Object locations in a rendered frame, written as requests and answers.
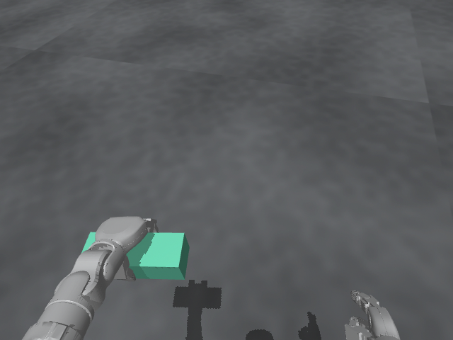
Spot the carton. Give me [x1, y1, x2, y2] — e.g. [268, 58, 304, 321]
[82, 232, 190, 280]

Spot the right robot hand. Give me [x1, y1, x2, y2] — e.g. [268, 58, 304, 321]
[345, 290, 400, 340]

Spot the left robot hand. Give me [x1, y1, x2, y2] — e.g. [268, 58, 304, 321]
[95, 216, 159, 281]

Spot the left robot arm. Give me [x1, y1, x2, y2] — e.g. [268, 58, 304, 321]
[22, 239, 125, 340]

